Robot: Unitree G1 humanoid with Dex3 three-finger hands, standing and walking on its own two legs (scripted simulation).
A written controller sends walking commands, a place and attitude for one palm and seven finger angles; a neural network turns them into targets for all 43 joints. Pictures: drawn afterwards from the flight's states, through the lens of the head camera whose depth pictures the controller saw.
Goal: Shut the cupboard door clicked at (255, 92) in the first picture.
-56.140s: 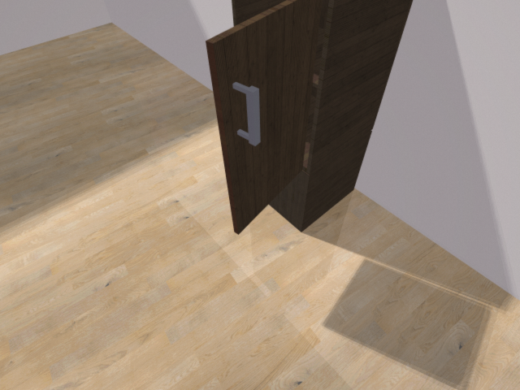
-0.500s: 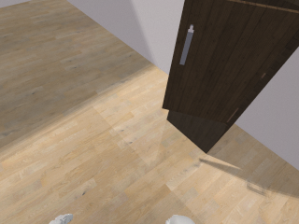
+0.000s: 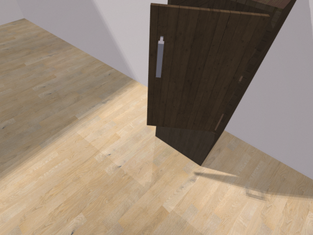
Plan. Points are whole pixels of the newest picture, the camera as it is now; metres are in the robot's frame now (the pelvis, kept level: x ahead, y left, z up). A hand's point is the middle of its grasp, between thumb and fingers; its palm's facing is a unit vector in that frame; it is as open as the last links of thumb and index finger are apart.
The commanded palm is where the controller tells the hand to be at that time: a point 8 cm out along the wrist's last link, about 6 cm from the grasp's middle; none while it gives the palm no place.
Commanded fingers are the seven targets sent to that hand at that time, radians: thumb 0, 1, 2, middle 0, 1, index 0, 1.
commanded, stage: take the last steps up to it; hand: left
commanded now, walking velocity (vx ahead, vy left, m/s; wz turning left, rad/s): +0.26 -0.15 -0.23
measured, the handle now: (160, 57) +0.67 +0.01 +0.10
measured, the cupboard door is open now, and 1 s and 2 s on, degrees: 33 33 33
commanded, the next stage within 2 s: come to a stop and stand still in 0.40 s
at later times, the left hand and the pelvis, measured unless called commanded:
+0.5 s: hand (134, 197) +0.26 +0.07 -0.17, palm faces -0.15 -0.97 -0.19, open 7.4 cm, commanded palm none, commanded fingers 0.00 0.90 0.90 -0.20 -0.30 -0.20 -0.30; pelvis +0.14 -0.10 +0.00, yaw -6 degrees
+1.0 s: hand (134, 203) +0.24 +0.07 -0.16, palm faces -0.03 -0.96 -0.27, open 7.4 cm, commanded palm none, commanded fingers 0.00 0.90 0.90 -0.20 -0.30 -0.20 -0.30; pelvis +0.20 -0.12 +0.00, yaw -4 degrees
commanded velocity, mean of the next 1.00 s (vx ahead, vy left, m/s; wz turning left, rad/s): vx -0.01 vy -0.01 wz -0.03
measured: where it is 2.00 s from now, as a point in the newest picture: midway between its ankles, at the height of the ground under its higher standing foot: outside the picture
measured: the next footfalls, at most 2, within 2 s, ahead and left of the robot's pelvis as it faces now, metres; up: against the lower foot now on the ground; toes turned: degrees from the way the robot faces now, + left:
right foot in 0.40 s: +0.22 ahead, -0.20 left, +0.00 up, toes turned -6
left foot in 0.70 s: +0.27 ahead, -0.01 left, +0.00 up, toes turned +0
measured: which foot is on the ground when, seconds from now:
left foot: down 0.00-0.40, up 0.42-0.68, down 0.70-0.96, up 0.98-1.00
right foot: up 0.00-0.38, down 0.40-1.00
